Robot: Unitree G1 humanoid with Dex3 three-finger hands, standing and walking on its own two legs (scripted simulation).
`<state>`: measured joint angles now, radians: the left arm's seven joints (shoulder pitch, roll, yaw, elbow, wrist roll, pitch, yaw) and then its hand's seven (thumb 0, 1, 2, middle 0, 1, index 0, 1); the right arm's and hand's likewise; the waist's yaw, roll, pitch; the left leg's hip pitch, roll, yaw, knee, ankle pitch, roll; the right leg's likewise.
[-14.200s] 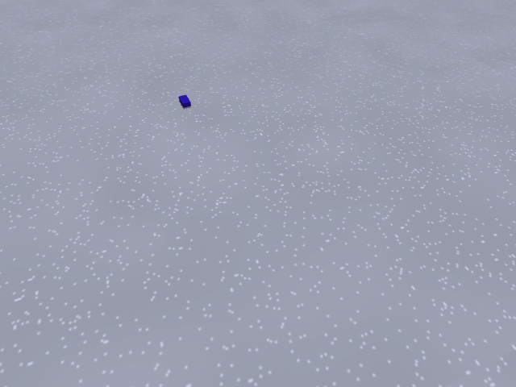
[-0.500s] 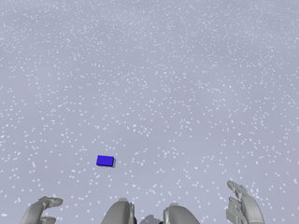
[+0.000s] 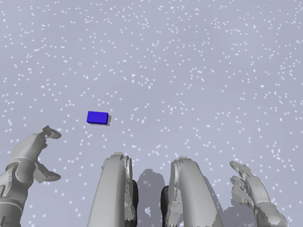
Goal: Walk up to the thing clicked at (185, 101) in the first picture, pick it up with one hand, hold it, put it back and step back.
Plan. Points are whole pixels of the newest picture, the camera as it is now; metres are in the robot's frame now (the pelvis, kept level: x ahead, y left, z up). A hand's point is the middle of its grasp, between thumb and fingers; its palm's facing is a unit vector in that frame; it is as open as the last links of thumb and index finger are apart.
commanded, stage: rise first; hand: left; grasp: from above
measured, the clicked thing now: (97, 117) +0.50 +0.26 -0.50
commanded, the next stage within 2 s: none
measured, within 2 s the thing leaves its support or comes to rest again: neither
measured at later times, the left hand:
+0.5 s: hand (67, 137) +0.36 +0.31 -0.29, palm faces -0.52 -0.18 -0.84, open 12.3 cm
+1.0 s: hand (74, 130) +0.40 +0.32 -0.36, palm faces -0.49 -0.05 -0.87, open 11.4 cm
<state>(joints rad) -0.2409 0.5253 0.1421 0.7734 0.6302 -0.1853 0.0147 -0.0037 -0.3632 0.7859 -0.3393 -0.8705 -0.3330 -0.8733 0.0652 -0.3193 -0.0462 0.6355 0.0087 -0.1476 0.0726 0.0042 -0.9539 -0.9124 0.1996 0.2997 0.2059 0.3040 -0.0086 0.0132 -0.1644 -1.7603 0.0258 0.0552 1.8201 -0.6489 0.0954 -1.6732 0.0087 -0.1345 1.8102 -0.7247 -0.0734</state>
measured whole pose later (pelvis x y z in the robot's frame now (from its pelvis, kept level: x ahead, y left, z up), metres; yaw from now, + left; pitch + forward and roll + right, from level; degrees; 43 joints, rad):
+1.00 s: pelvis -0.03 +0.00 -0.17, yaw -10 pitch +34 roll -10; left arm -0.81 0.91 0.20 1.35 1.32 -0.51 0.39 0.00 -0.07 0.62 -0.50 -0.53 -0.49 -0.54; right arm 0.02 -0.27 0.06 0.75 -0.16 0.01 0.15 0.00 -0.92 -0.90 0.20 0.30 0.21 0.30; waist -0.13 -0.07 0.00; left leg -2.34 0.12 -0.03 2.38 -0.66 0.15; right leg -2.20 0.02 -0.27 2.30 -0.70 -0.10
